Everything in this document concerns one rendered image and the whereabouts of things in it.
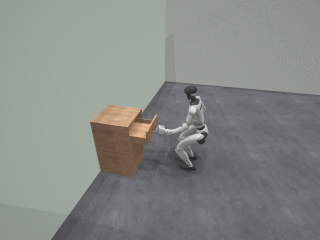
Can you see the drawer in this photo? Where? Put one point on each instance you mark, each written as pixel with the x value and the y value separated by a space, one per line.
pixel 140 132

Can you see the cabinet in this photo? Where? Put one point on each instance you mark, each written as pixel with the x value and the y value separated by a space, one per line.
pixel 110 129

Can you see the robot left upper arm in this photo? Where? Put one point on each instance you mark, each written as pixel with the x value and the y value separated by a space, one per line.
pixel 191 113

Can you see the right robot foot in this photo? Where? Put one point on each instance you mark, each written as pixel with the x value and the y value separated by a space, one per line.
pixel 194 157

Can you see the robot left forearm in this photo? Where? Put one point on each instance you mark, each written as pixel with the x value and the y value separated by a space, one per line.
pixel 177 130

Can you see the left robot hand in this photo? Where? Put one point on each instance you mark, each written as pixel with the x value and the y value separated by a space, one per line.
pixel 162 130

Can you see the right robot shin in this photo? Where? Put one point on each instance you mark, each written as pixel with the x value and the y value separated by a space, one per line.
pixel 188 149

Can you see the robot right upper arm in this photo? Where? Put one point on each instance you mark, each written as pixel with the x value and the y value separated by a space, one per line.
pixel 198 97

